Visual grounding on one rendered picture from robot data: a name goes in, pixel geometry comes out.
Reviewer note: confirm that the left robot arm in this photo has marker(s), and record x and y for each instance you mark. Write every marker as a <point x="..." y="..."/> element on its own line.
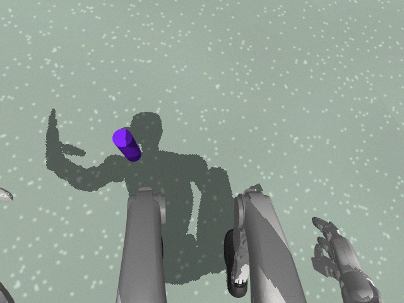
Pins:
<point x="5" y="297"/>

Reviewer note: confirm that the can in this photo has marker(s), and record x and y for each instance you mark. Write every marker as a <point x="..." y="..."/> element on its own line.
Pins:
<point x="125" y="142"/>

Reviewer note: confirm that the right robot foot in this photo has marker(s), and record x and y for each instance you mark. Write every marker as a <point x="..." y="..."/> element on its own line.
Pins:
<point x="235" y="289"/>

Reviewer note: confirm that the right robot hand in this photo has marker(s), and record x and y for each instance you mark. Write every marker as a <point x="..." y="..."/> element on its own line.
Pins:
<point x="342" y="255"/>

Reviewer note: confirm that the left robot hand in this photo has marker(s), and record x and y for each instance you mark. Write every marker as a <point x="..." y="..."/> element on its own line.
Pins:
<point x="5" y="195"/>

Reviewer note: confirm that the right robot arm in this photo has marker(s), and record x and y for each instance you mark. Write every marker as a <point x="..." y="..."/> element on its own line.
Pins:
<point x="357" y="287"/>

